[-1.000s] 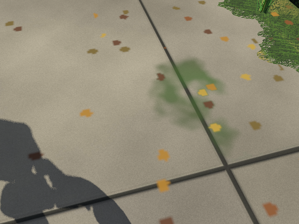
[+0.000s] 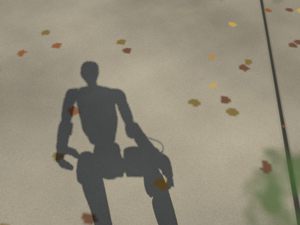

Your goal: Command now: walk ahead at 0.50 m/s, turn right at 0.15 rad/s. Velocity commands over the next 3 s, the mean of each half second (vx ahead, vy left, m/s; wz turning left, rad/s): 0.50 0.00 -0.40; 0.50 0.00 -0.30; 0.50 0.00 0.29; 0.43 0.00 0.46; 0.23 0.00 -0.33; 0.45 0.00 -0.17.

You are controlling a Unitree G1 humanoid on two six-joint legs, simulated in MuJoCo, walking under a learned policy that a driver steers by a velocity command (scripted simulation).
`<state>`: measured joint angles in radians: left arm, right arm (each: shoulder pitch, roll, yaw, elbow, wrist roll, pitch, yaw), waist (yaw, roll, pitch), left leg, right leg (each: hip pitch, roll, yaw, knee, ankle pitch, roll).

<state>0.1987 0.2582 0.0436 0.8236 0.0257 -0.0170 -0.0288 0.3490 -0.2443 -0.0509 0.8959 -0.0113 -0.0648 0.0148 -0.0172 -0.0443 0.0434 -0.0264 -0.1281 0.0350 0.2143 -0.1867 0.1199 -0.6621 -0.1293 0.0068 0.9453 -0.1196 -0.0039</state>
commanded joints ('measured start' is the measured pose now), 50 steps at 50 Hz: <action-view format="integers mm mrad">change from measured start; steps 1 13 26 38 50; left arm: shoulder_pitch -65 252 182 217 92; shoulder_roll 59 139 167 189 77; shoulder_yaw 13 47 60 54 7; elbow -58 8 14 29 -26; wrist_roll -9 23 -30 -8 19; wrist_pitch -8 -32 -41 -52 -18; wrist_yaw -5 3 21 43 -6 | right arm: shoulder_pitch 41 11 -225 -144 -10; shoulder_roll -125 -186 -90 -154 -125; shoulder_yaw -21 -13 15 1 -8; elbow -28 7 -186 -175 -61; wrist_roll -4 -15 -35 -21 3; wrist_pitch -22 -8 28 -14 -39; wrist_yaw -8 -53 1 -6 -3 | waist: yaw -23 176 35 -24 32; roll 90 109 4 -11 130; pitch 32 -183 1 -97 -10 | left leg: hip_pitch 11 3 -603 -217 -102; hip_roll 283 323 223 97 338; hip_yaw -75 121 -30 -7 -222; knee -102 673 684 246 -76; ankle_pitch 365 889 62 67 192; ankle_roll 40 -31 -185 -56 97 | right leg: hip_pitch -42 590 474 673 63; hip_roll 36 175 51 26 74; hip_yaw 15 -42 257 264 36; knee -83 -469 -752 -417 83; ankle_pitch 104 -73 246 669 -119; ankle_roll -15 -223 -250 -141 -30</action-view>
